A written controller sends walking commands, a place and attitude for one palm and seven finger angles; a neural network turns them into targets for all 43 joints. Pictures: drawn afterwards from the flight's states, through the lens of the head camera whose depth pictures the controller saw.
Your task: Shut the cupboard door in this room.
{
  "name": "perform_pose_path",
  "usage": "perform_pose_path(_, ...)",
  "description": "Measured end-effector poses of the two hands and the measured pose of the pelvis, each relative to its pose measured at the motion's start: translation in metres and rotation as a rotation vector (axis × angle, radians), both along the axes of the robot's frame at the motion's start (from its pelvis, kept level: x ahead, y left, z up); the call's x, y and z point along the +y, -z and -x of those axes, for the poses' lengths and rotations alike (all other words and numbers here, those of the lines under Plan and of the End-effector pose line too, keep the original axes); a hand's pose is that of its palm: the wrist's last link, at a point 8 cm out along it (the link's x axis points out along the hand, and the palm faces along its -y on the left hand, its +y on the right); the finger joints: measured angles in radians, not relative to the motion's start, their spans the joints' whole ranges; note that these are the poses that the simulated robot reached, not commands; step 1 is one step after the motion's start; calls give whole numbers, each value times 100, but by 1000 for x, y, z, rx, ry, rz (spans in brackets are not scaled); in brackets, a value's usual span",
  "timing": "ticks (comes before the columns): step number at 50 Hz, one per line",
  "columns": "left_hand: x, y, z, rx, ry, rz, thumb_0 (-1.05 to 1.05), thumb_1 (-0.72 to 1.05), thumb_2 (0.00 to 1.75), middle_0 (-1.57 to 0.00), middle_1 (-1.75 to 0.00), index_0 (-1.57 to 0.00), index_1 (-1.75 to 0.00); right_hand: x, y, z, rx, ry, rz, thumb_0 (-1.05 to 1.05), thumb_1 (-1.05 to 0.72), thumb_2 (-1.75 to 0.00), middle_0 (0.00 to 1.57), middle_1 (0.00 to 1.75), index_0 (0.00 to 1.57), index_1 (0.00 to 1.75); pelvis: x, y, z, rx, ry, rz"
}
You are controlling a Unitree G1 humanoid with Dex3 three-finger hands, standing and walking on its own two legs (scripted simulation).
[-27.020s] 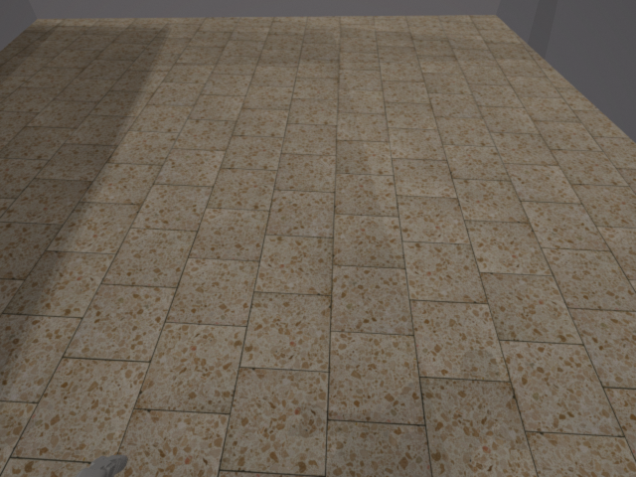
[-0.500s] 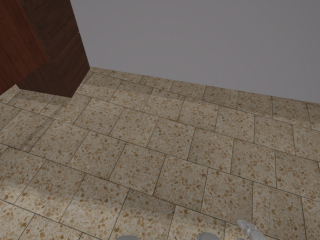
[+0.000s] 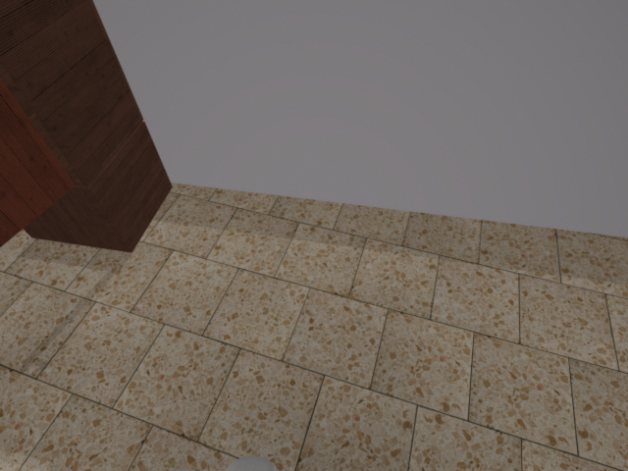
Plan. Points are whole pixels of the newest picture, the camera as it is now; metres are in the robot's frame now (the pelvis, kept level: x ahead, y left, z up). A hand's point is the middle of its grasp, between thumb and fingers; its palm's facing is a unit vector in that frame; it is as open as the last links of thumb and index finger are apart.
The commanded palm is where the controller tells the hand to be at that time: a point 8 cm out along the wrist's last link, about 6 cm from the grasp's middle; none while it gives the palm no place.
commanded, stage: walk to a spot facing it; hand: left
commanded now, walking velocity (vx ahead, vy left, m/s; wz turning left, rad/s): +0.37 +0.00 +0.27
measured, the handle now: out of the picture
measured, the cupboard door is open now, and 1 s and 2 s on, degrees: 77 77 77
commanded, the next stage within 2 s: turn to face it in 0.68 s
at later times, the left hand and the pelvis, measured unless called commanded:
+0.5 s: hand (160, 469) +0.15 +0.24 -0.17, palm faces +0.14 -0.98 -0.13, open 7.4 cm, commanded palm none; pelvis +0.19 +0.08 +0.01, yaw +4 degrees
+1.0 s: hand (229, 271) +0.49 +0.20 -0.16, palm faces +0.02 -0.98 -0.19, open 7.4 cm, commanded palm none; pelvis +0.39 +0.03 -0.01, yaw +3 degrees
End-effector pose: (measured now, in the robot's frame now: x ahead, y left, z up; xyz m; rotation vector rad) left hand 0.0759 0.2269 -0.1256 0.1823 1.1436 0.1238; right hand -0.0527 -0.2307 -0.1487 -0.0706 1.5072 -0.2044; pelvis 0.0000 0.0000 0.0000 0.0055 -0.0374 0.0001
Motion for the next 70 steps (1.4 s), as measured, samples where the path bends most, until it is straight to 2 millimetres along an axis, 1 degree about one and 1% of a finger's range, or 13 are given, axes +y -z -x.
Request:
perform_pose_path(5, 8, -1, 30, 146, -91, -14, -1, 93, 90, -20, -30, -20, -30, -2, -11, -90, -119, -58, 3, 1, -91, -90, 20, 30, 20, 30, -1, -10, -37, 15, -29, 7)
perform_pose_path(11, 10, 7, 52, 281, -191, 42, 0, 92, 90, -20, -30, -20, -30, 15, -21, -203, -234, -173, 16, 1, -92, -90, 20, 30, 20, 30, 15, -10, -84, 22, -69, 24)
perform_pose_path(16, 19, 25, 54, 381, -265, 106, 0, 91, 90, -20, -30, -20, -30, 48, -24, -298, -335, -277, 42, 1, -92, -90, 20, 30, 20, 30, 44, 3, -130, 22, -93, 40)
perform_pose_path(19, 31, 33, 36, 427, -255, 128, 0, 91, 90, -20, -30, -20, -30, 68, -25, -335, -407, -284, 58, 1, -92, -90, 20, 30, 20, 30, 60, 9, -152, 10, -85, 31)
perform_pose_path(23, 55, 26, -27, 359, -212, 115, 1, 91, 90, -20, -30, -20, -30, 84, -32, -343, -396, -238, 54, 0, -91, -90, 20, 30, 20, 30, 73, -3, -180, 3, -73, 31)
perform_pose_path(26, 72, 19, -88, 257, -180, 92, 1, 91, 90, -20, -30, -20, -30, 78, -38, -343, -370, -178, 87, -1, -95, -90, 21, 30, 21, 30, 79, -10, -201, 6, -69, 24)
perform_pose_path(33, 90, 3, -225, 69, -118, 45, 0, 91, 90, -19, -30, -20, -30, 74, -30, -319, -183, -102, 73, -1, -93, -90, 20, 30, 21, 30, 78, -14, -258, 16, -47, 2)
perform_pose_path(40, 68, 0, -346, 14, 6, 10, 0, 91, 90, -19, -30, -19, -30, 76, -13, -302, 8, 19, 10, 0, -91, -90, 20, 30, 20, 30, 59, -4, -322, 20, -2, -12)
perform_pose_path(45, 38, 10, -410, -54, 46, -10, 0, 91, 90, -20, -30, -20, -30, 65, 5, -317, 132, 53, -44, 1, -91, -90, 20, 30, 20, 30, 33, 14, -370, 15, -17, -14)
perform_pose_path(50, 20, 7, -409, -22, -10, 13, 0, 91, 90, -20, -30, -20, -30, 45, 7, -385, 71, -14, -34, 1, -91, -90, 20, 30, 20, 30, 27, 6, -389, 3, -60, -4)
perform_pose_path(57, 47, -2, -399, -12, -140, -20, -2, 94, 90, -20, -30, -20, -30, 31, -5, -506, -146, -156, 16, 1, -91, -90, 20, 30, 20, 30, 32, -2, -407, 13, -143, 10)
perform_pose_path(65, 92, 28, -368, 8, -285, 17, -1, 91, 90, -20, -30, -20, -30, 58, -26, -611, -332, -353, 97, 1, -91, -90, 20, 30, 20, 30, 64, 12, -419, 16, -246, 43)
perform_pose_path(70, 115, 28, -340, 92, -353, 16, 0, 91, 90, -20, -30, -20, -30, 83, -38, -637, -367, -432, 113, 1, -91, -90, 20, 30, 20, 30, 77, 6, -421, 29, -292, 48)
